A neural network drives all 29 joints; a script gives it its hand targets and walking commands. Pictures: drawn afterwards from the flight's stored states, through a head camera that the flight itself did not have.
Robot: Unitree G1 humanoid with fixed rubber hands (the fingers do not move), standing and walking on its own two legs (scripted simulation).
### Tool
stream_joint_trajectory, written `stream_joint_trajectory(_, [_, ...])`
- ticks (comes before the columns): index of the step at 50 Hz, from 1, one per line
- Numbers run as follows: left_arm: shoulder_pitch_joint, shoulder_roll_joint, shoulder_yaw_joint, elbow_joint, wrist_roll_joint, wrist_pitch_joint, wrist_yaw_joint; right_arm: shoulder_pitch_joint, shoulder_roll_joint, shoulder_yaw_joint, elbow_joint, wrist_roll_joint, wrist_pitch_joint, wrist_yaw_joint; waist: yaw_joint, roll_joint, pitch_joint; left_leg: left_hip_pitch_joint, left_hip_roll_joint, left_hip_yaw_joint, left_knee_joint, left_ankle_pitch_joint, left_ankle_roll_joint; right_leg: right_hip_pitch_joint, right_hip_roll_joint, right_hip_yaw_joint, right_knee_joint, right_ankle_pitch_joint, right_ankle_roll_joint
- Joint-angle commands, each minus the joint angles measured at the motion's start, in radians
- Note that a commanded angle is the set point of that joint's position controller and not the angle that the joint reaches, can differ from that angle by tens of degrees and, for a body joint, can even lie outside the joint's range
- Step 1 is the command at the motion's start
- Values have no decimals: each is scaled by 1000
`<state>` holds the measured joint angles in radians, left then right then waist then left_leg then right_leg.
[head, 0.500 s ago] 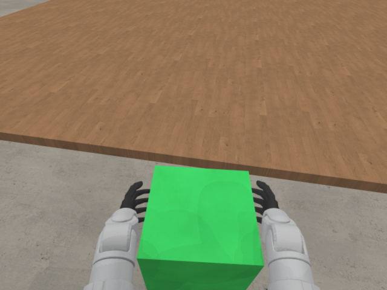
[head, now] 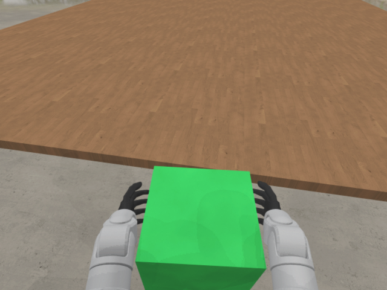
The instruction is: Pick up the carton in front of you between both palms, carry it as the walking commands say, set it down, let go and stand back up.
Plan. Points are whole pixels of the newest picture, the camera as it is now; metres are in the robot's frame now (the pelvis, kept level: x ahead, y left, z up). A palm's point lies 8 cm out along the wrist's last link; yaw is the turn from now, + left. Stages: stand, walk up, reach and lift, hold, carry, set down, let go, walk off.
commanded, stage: hold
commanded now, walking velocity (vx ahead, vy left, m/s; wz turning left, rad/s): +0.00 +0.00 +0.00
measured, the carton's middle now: (197, 237) +0.28 +0.00 -0.03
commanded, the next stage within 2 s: carry in 0.28 s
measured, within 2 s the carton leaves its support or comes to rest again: neither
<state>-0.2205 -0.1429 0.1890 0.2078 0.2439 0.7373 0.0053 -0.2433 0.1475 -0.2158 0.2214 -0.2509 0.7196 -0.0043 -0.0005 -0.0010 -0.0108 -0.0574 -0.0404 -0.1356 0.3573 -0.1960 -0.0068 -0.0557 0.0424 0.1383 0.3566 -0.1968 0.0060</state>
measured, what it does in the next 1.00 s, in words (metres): walks ahead: right foot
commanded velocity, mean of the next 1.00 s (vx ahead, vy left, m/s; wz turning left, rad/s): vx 0.38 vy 0.00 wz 0.00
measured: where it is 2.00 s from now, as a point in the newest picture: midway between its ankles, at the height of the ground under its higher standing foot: (194, 208)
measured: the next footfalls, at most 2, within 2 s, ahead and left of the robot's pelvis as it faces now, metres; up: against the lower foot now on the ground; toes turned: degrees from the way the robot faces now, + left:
right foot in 0.90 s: +0.29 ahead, -0.12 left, +0.00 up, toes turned -9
left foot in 1.30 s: +0.64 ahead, +0.07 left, +0.00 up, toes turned +11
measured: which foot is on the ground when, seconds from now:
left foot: down 0.00-0.90, up 0.92-1.00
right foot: down 0.00-0.66, up 0.68-0.88, down 0.90-1.00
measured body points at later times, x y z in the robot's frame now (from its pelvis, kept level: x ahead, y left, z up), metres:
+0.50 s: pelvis +0.02 -0.01 -0.01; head -0.03 -0.02 +0.44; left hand +0.32 +0.14 +0.06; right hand +0.32 -0.17 +0.06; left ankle +0.00 +0.13 -0.74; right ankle +0.01 -0.13 -0.75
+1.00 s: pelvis +0.25 -0.04 -0.01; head +0.25 -0.05 +0.44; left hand +0.53 +0.11 +0.07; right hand +0.54 -0.19 +0.07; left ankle +0.12 +0.07 -0.68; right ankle +0.25 -0.12 -0.75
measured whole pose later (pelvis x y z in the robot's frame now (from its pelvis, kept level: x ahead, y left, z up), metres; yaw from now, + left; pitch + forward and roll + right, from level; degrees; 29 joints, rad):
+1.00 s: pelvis +0.25 -0.04 -0.01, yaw +2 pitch +5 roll +0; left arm -0.18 -0.14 0.09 -0.32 0.11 1.23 0.10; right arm -0.19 0.13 -0.15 -0.35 -0.09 1.23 -0.10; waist -0.01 0.02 -0.12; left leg -0.37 0.08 0.08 1.02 -0.48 0.00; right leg -0.33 -0.02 -0.22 0.53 -0.30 -0.07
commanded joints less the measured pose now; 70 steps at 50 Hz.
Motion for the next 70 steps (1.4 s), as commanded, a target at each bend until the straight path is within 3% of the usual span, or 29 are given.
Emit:
stream_joint_trajectory(1, [-501, -892, -529, -48, -239, -11, -230, -428, 913, 537, 6, 232, 14, 237, 1, 1, -175, 48, -52, 60, -51, 167, -10, 36, 48, -59, -52, 176, 11])
stream_joint_trajectory(13, [-611, -923, -507, -9, -233, -15, -244, -541, 937, 514, 42, 226, 9, 253, 0, 1, -182, 29, -46, 69, -42, 73, -6, 13, 44, -68, -44, 78, 5])
stream_joint_trajectory(14, [-618, -916, -516, -16, -239, -14, -243, -545, 928, 520, 40, 228, 10, 252, 2, 30, -201, -90, 115, 17, 16, -112, 9, -100, -108, -33, 33, -111, -8])
stream_joint_trajectory(16, [-630, -909, -534, -51, -253, -11, -237, -546, 923, 541, -2, 244, 13, 244, 0, 31, -181, -191, 116, -30, -43, -526, 32, -189, -78, -26, 34, -479, -18])
stream_joint_trajectory(22, [-619, -894, -677, -213, -362, 79, -208, -517, 886, 677, -175, 334, 108, 199, -2, 130, -274, -203, 196, -62, -44, -488, 82, -191, -22, -203, 132, -235, -2])
stream_joint_trajectory(23, [-626, -883, -694, -238, -379, 106, -203, -525, 874, 703, -209, 355, 137, 192, -1, 75, -269, -263, 166, -5, 15, -486, 63, -144, -59, -148, 68, -291, -16])
stream_joint_trajectory(25, [-604, -839, -712, -267, -407, 169, -190, -551, 853, 747, -267, 399, 202, 183, 22, -228, -222, -521, 47, 210, 377, -350, -12, 1, -297, 226, -163, -527, -111])
stream_joint_trajectory(26, [-578, -824, -715, -277, -416, 201, -179, -565, 843, 766, -286, 426, 234, 181, 27, -257, -156, -622, 65, 221, 403, -318, -15, 12, -374, 344, -216, -485, -166])
stream_joint_trajectory(28, [-579, -800, -726, -360, -436, 259, -160, -583, 867, 800, -326, 492, 287, 184, 26, -172, -180, -545, 86, 226, 296, -292, 2, -8, -360, 241, -165, -257, -187])
stream_joint_trajectory(32, [-518, -833, -779, -489, -504, 348, -149, -456, 894, 818, -391, 544, 368, 170, 10, -92, -347, 9, 58, 294, 7, -49, -1, -214, -183, -125, 78, -181, -84])
stream_joint_trajectory(33, [-491, -837, -784, -502, -515, 371, -153, -405, 879, 808, -406, 536, 388, 165, -8, 29, -378, 188, 188, 112, -57, -163, 42, -375, -142, -203, 259, -212, -51])
stream_joint_trajectory(34, [-509, -848, -795, -532, -537, 397, -161, -365, 862, 792, -403, 510, 400, 157, -23, 263, -355, 303, 389, -212, -100, -216, 148, -612, -85, -279, 451, -270, -9])
stream_joint_trajectory(35, [-529, -853, -805, -546, -552, 417, -171, -361, 857, 782, -429, 492, 414, 149, -30, 284, -281, 316, 464, -316, -105, -101, 237, -753, -86, -256, 483, -373, -17])
stream_joint_trajectory(38, [-500, -876, -795, -566, -576, 442, -192, -392, 900, 801, -548, 506, 450, 137, -35, 103, -259, 269, 432, -157, -110, 66, 215, -745, -126, -221, 427, -357, -26])
stream_joint_trajectory(42, [-453, -868, -791, -631, -561, 460, -174, -406, 884, 829, -628, 549, 477, 148, -17, 156, -297, 89, 303, 126, -68, 94, 110, -416, -57, -333, 184, -90, -13])
stream_joint_trajectory(44, [-412, -840, -771, -632, -546, 471, -161, -385, 850, 833, -634, 562, 495, 151, 3, 86, -326, -146, 237, 261, 84, 47, 58, -41, -24, -397, 75, 24, -24])
stream_joint_trajectory(45, [-389, -822, -755, -622, -533, 479, -155, -378, 825, 830, -635, 566, 504, 154, 18, 15, -372, -296, 201, 329, 254, 36, 25, 172, -98, -309, 74, -41, -46])
stream_joint_trajectory(46, [-365, -793, -734, -601, -508, 485, -148, -411, 794, 830, -661, 576, 519, 160, 40, -233, -375, -493, 92, 373, 551, -132, -33, 255, -346, 151, -114, -235, -135])
stream_joint_trajectory(47, [-386, -792, -722, -586, -494, 490, -143, -466, 784, 834, -660, 589, 535, 166, 42, -298, -321, -690, 48, 276, 699, -338, -18, 305, -478, 391, -151, -124, -249])
stream_joint_trajectory(48, [-413, -800, -725, -607, -501, 499, -140, -472, 799, 836, -635, 595, 541, 172, 33, -190, -303, -746, 113, 191, 815, -339, 15, 279, -493, 366, -122, -29, -272])
stream_joint_trajectory(51, [-473, -854, -759, -631, -533, 506, -144, -437, 846, 814, -586, 587, 536, 174, 27, -26, -316, -727, 180, 168, 739, -191, 20, 218, -411, 128, -128, 115, -186])
stream_joint_trajectory(56, [-451, -887, -796, -626, -572, 492, -180, -330, 910, 802, -543, 509, 499, 148, 22, -105, -272, -645, 115, 268, 437, -20, -1, 204, -305, -128, -135, 357, -127])
stream_joint_trajectory(61, [-398, -866, -792, -606, -567, 479, -199, -302, 903, 809, -559, 486, 487, 140, 28, -170, -187, -466, 60, 378, 180, 130, 31, 126, -268, -247, -114, 521, -98])
stream_joint_trajectory(64, [-444, -852, -798, -670, -577, 475, -197, -345, 893, 817, -611, 513, 483, 144, 4, -163, -272, -143, -11, 451, 112, 136, 52, 65, -233, -362, 137, 710, -51])
stream_joint_trajectory(65, [-466, -838, -800, -701, -580, 477, -194, -369, 880, 815, -640, 521, 484, 145, -14, -126, -333, 58, 17, 423, 121, 68, 53, -47, -206, -370, 306, 582, -36])
stream_joint_trajectory(66, [-504, -813, -799, -732, -583, 481, -191, -385, 866, 808, -662, 525, 488, 146, -37, 1, -403, 215, 208, 125, 55, -189, 88, -206, -168, -353, 544, 302, -12])
stream_joint_trajectory(67, [-539, -810, -806, -771, -593, 493, -185, -413, 845, 802, -652, 524, 485, 146, -24, 271, -445, 369, 472, -382, -92, -269, 246, -502, -22, -302, 831, -158, 20])
stream_joint_trajectory(68, [-555, -790, -803, -766, -589, 496, -179, -421, 849, 807, -668, 546, 491, 144, -23, 240, -427, 336, 478, -412, -139, -144, 271, -586, -52, -170, 980, -263, -11])
stream_joint_trajectory(70, [-581, -796, -794, -767, -591, 497, -165, -471, 848, 819, -704, 564, 498, 138, -27, 72, -408, 254, 413, -196, -73, 121, 228, -618, -133, -128, 979, -196, -50])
